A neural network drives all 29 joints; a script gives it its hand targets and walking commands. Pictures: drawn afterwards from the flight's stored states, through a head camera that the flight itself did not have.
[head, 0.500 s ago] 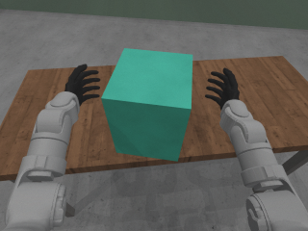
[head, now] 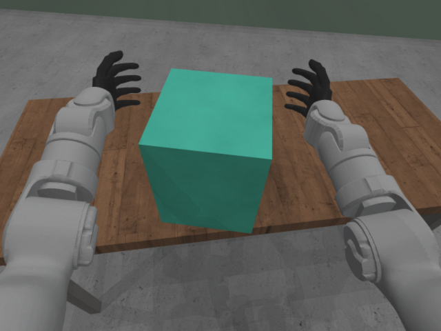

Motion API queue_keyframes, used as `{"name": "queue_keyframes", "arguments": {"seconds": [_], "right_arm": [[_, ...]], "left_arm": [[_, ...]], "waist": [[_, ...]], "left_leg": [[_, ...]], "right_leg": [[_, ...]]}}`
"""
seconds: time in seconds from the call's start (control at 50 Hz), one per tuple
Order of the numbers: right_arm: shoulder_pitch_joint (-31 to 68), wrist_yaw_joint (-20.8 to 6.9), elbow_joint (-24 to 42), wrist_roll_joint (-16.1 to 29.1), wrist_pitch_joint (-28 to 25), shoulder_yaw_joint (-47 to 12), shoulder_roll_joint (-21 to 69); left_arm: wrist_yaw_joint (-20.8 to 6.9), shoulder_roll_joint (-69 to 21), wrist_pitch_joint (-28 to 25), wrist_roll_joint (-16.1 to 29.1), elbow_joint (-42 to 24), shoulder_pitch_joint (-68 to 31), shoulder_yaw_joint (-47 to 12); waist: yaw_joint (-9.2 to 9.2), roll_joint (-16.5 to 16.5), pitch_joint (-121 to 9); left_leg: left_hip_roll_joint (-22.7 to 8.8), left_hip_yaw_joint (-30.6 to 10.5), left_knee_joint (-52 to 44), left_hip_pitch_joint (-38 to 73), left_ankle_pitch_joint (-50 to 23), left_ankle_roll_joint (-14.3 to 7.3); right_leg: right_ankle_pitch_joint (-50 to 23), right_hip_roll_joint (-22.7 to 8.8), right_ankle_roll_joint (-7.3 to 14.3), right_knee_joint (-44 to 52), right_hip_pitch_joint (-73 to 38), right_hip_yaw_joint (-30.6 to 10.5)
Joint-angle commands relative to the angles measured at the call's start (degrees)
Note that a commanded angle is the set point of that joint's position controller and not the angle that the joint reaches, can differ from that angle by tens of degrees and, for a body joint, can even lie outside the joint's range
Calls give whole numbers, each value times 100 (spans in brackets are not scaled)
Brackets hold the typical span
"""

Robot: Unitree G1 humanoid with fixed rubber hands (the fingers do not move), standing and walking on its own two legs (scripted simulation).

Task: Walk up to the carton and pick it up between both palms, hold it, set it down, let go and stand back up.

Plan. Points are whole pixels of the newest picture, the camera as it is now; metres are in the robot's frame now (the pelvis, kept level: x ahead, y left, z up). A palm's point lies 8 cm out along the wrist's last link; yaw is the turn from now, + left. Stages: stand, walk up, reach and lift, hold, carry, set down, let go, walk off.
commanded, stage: reach and lift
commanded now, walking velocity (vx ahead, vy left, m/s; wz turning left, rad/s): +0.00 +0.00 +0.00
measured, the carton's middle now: (213, 154) +0.46 -0.02 +0.05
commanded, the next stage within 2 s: none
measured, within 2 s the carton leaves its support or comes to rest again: neither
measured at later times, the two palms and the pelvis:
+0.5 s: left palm (121, 143) +0.46 +0.15 +0.10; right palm (299, 148) +0.41 -0.18 +0.09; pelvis -0.01 +0.00 -0.01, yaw +0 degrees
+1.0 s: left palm (135, 150) +0.47 +0.13 +0.07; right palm (292, 155) +0.41 -0.17 +0.07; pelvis -0.02 +0.00 -0.02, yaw +0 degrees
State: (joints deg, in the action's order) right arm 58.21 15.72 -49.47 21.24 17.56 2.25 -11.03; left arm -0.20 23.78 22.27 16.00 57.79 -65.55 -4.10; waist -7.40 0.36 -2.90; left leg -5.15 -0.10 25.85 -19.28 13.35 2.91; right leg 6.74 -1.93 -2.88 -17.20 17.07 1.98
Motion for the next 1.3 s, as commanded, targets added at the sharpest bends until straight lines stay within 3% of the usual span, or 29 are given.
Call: {"name": "queue_keyframes", "arguments": {"seconds": [0.0,0.02,0.04,0.06,0.14,0.2,0.22,0.28,0.38,0.4,0.44,0.54,0.62,0.66,0.72,0.74,0.78,0.94,1.06,1.12,1.14,1.22,1.28], "right_arm": [[3261,-4,988,11,-438,152,-973],[3251,0,862,-34,-492,160,-931],[3174,6,708,-63,-520,172,-919],[3184,1,690,-68,-560,115,-932],[3075,-23,179,-168,-737,123,-789],[2943,-63,43,-270,-928,131,-724],[2875,-80,20,-306,-990,188,-665],[2897,-75,277,-422,-1249,160,-589],[2879,-109,200,-719,-1495,314,-354],[2839,-101,262,-833,-1573,383,-378],[2915,-118,452,-930,-1729,475,-334],[2528,-149,-40,-1260,-1961,663,-161],[2664,-203,178,-1340,-2266,710,-85],[2705,-203,-69,-1342,-2278,694,-11],[2664,-231,-92,-1321,-2378,668,-3],[2732,-226,-87,-1288,-2412,692,0],[2720,-222,-53,-1252,-2434,546,78],[2681,-205,-264,-1229,-2388,542,250],[2704,-120,-510,-1498,-2406,807,528],[2831,-161,-223,-1556,-2416,809,803],[2758,-179,-312,-1654,-2429,940,877],[2819,-334,-70,-2114,-2559,1139,1459],[2651,-705,-136,-3030,-2756,1577,2739]], "left_arm": [[42,959,-496,-23,-815,-3422,194],[41,967,-572,-22,-785,-3465,252],[28,875,-616,-49,-524,-3351,160],[7,911,-691,-84,-441,-3354,223],[-14,787,-989,-115,82,-3365,93],[-12,600,-1266,-120,257,-3238,10],[-14,515,-1372,-88,366,-3150,-76],[18,509,-1697,-25,232,-3200,-53],[67,322,-2191,100,739,-3171,-97],[75,399,-2304,62,463,-3216,-90],[93,334,-2522,142,518,-3319,-136],[84,167,-2910,87,1036,-3107,-68],[108,148,-3284,90,1129,-3083,-20],[98,100,-3344,68,1472,-3156,-38],[153,141,-3465,44,1409,-3233,25],[164,115,-3475,42,1410,-3309,-13],[152,88,-3499,33,1474,-3195,20],[92,-111,-3450,-25,1636,-3216,11],[82,-500,-3340,-370,1525,-3333,136],[97,-730,-3330,-561,1335,-3337,354],[107,-921,-3323,-633,1199,-3329,333],[-9,-1398,-3365,-1100,1187,-3262,735],[-341,-2671,-3507,-1926,1202,-3179,1210]], "waist": [[-124,-728,-3957],[-44,-710,-3968],[-172,-679,-3968],[-87,-605,-4016],[-57,-831,-3675],[-80,-804,-3689],[-145,-760,-3712],[-27,-808,-4021],[-147,-638,-4073],[-94,-776,-4439],[-104,-836,-4777],[-160,-841,-4808],[-92,-843,-5330],[-137,-749,-5093],[-17,-874,-5249],[-92,-917,-5341],[-67,-819,-5375],[-95,-744,-5040],[-73,-815,-4781],[34,-787,-4847],[-53,-831,-4868],[76,-818,-4884],[18,-895,-4532]], "left_leg": [[650,328,140,1559,-2756,227],[657,331,140,1515,-2823,216],[655,298,185,1590,-2932,217],[645,323,170,1539,-2866,215],[619,293,153,1485,-2856,261],[585,276,211,1565,-2931,276],[572,246,186,1571,-2909,296],[571,269,300,1473,-3060,301],[558,256,287,1019,-2443,276],[578,291,328,1132,-2534,305],[573,315,398,935,-2544,328],[570,325,497,652,-2191,339],[556,333,641,488,-2297,359],[572,345,617,99,-1896,304],[570,358,686,40,-1972,334],[571,352,733,36,-2032,320],[575,341,767,-31,-2147,292],[563,336,733,-76,-2034,310],[554,425,653,-51,-2064,340],[558,430,598,41,-2173,270],[549,420,597,163,-2287,340],[546,505,586,376,-2474,328],[573,517,411,582,-2604,354]], "right_leg": [[-2939,565,230,-400,-1744,302],[-2976,538,228,-409,-1722,272],[-3124,547,231,-416,-1676,308],[-3112,542,206,-447,-1679,291],[-2699,516,254,-343,-1413,292],[-2570,528,292,-316,-1110,335],[-2438,521,293,-276,-1047,365],[-2578,517,283,-358,-960,341],[-2075,461,268,-415,-606,339],[-2186,451,254,-512,-613,316],[-2213,457,269,-581,-504,306],[-1901,403,284,-760,-223,358],[-1970,406,264,-930,-103,326],[-1861,358,273,-996,-167,266],[-1860,352,255,-1148,-119,249],[-1947,351,271,-1153,-136,242],[-2160,366,260,-1215,-216,208],[-1930,347,279,-1165,-89,265],[-1845,354,267,-1101,-148,282],[-1825,369,236,-1008,-205,266],[-1868,377,262,-1029,-192,317],[-1919,371,251,-936,-353,328],[-2043,333,253,-834,-670,407]]}}
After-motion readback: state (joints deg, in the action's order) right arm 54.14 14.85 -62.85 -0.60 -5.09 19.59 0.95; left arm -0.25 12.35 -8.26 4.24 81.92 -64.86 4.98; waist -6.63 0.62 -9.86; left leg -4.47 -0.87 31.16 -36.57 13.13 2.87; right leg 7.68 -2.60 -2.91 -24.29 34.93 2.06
